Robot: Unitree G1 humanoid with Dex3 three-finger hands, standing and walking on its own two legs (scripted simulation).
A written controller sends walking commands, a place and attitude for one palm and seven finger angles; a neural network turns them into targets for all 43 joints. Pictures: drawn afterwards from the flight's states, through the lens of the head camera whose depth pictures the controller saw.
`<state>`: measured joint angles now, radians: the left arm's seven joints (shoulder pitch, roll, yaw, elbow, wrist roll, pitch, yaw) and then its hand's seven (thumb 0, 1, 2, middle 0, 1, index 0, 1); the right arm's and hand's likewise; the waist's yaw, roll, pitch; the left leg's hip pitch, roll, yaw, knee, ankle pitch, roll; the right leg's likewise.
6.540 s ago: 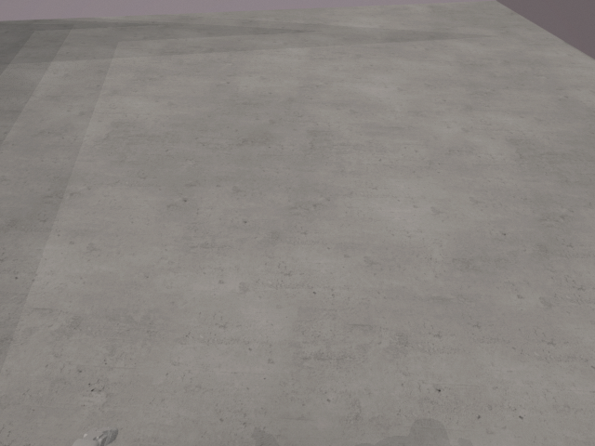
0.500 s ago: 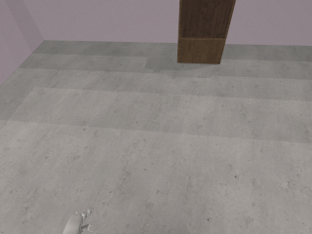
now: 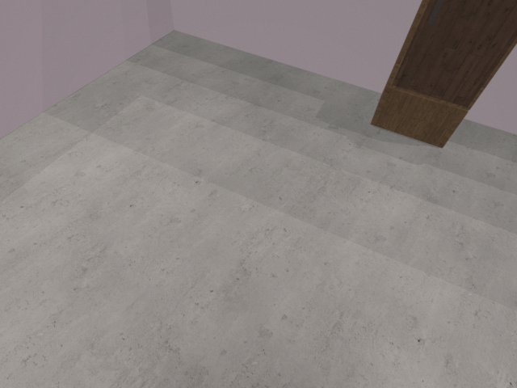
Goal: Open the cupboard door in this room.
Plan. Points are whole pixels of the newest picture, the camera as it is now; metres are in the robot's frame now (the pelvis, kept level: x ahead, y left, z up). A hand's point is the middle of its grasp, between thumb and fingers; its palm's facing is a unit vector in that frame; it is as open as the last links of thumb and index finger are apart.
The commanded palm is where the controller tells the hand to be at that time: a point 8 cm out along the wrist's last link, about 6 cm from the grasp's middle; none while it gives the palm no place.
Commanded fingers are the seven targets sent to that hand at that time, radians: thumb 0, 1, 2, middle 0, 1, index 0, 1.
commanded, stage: stand and wait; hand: left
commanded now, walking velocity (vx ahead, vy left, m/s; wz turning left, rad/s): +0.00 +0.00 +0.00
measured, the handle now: (437, 7) +1.70 -0.68 -0.03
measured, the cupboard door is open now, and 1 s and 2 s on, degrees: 0 0 0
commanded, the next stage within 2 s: turn or walk to find it in 0.38 s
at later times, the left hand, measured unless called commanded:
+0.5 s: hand out of the picture +0.00 +0.16 -0.16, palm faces +0.03 -0.98 -0.20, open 7.3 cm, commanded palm none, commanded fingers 0.00 0.90 0.90 -0.20 -0.30 -0.20 -0.30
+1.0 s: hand out of the picture +0.06 +0.16 -0.16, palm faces -0.09 -0.96 -0.26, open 7.4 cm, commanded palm none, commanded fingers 0.00 0.90 0.90 -0.20 -0.30 -0.20 -0.30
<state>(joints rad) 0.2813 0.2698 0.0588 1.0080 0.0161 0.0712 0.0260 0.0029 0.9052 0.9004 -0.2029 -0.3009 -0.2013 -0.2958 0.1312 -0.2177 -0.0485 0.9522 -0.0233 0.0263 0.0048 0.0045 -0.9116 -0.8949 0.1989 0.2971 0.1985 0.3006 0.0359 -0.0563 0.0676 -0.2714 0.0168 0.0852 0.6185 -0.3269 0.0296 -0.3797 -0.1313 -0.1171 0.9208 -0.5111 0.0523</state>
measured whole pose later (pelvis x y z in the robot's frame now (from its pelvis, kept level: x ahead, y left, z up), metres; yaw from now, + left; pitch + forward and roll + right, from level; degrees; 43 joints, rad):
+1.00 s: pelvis -0.01 -0.02 +0.00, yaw -7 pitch +0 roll +1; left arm 0.22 0.16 0.04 1.04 0.02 0.01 0.02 0.00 0.91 0.90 -0.20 -0.30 -0.20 -0.30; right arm 0.23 -0.17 -0.06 1.07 -0.02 0.03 -0.03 0.00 -0.91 -0.89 0.20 0.30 0.20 0.30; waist -0.01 0.04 0.05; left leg -0.29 0.08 0.15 0.67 -0.40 -0.01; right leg -0.31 0.00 -0.04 0.63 -0.33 -0.05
